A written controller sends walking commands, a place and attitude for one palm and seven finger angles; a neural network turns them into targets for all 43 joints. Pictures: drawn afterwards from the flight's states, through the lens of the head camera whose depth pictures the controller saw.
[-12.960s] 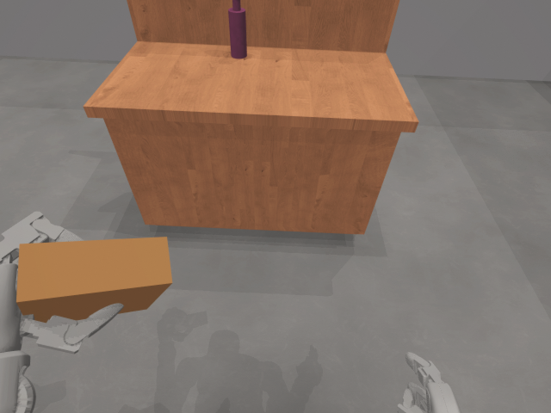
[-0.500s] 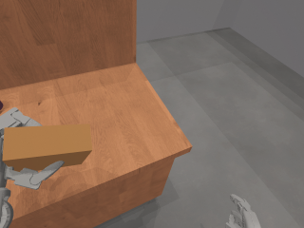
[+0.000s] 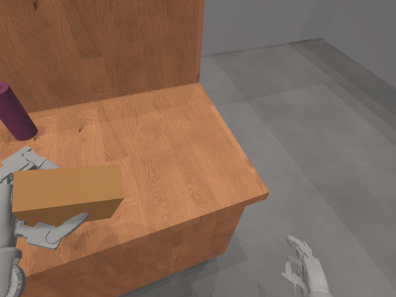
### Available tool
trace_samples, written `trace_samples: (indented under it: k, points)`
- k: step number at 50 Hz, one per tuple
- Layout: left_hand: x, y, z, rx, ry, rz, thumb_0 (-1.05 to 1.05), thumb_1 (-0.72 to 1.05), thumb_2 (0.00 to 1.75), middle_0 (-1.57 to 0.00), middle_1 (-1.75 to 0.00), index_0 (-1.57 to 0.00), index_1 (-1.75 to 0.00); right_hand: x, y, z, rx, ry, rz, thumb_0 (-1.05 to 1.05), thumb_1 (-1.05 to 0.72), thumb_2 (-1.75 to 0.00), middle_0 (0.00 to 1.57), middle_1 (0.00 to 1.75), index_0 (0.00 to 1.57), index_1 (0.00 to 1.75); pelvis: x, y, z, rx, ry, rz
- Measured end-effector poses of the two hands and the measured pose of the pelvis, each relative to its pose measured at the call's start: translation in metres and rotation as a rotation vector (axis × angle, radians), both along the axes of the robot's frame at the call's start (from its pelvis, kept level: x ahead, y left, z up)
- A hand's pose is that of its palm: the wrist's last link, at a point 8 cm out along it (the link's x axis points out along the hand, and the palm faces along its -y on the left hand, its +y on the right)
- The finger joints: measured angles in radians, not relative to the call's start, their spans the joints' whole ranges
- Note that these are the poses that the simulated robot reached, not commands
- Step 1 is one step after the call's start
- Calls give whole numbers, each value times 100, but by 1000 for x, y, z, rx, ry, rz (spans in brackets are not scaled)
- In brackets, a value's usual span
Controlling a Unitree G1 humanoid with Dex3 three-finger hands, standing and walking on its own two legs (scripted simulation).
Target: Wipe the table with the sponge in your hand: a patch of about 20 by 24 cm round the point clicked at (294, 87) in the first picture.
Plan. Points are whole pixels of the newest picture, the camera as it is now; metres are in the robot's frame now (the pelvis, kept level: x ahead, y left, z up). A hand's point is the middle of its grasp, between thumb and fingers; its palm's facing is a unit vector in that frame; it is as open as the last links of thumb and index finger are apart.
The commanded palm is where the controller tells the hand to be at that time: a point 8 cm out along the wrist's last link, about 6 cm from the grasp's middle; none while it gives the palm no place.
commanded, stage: come to a stop and stand still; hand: left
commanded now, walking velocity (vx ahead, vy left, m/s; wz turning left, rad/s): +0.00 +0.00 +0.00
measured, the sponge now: (87, 197) +0.23 +0.21 +0.13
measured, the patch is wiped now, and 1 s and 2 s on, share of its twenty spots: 0.00 0.00 0.00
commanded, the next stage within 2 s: look again from close up in 0.70 s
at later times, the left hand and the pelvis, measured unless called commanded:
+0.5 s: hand (33, 194) +0.21 +0.27 +0.16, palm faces +0.36 -0.86 -0.37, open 9.4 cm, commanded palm +0.16 +0.31 +0.17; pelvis -0.01 +0.03 +0.00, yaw +0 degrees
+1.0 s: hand (23, 172) +0.23 +0.28 +0.18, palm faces +0.42 -0.83 -0.36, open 9.4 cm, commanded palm +0.15 +0.30 +0.17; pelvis -0.01 +0.03 +0.00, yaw -2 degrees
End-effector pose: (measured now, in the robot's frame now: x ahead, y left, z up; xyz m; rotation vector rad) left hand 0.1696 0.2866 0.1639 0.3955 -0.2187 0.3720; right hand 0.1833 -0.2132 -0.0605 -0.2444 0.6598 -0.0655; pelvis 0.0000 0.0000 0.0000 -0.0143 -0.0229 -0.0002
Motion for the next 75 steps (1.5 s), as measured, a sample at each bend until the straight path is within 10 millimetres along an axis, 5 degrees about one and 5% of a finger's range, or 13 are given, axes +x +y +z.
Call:
trace_samples:
  k: [20,40,42,46,54,60,64,68,75]
  points:
    - [1,22,2,44,-9,-50,0,-42,102,-80,-138,-79,-138,-42,11,-6,-17,59,-56,1,-90,-90,20,30,20,30,-8,25,0,-4,1,-3]
    - [2,26,5,41,-30,-38,0,-42,102,-80,-138,-79,-138,-17,20,1,-4,3,-33,1,-90,-90,21,30,20,30,-1,28,0,-4,-3,2]
    - [9,36,22,190,-79,-42,0,-43,102,-80,-138,-80,-137,-17,22,-1,-30,6,20,1,-90,-90,20,30,20,30,-6,24,-2,-4,5,13]
    - [21,62,41,180,-186,44,0,-43,102,-80,-138,-80,-137,-20,24,-5,4,14,47,1,-90,-90,20,30,20,30,-14,21,-3,1,1,-4]
    - [10,7,2,64,-31,-160,0,-42,102,-79,-139,-79,-138,-39,19,-9,41,3,-34,1,-90,-90,21,30,20,30,-12,30,-3,3,2,-38]
    - [5,30,-8,96,7,-108,0,-43,103,-80,-138,-80,-137,-49,16,-8,-17,59,-40,1,-90,-90,20,30,20,30,-13,27,-2,1,1,-21]
    - [4,43,9,103,-88,-39,0,-43,103,-80,-138,-80,-137,-45,17,-7,-37,60,-14,1,-90,-90,20,30,20,30,-13,29,-3,-2,-2,-15]
    - [17,59,46,227,-252,-21,0,-43,103,-80,-138,-80,-137,-37,24,-9,-42,55,51,1,-90,-90,20,30,20,30,-15,30,-4,-4,4,-12]
    - [22,29,12,89,-81,-112,0,-42,103,-79,-139,-79,-138,-26,35,-11,67,-41,-33,1,-90,-90,20,30,20,30,-7,44,-5,7,5,-38]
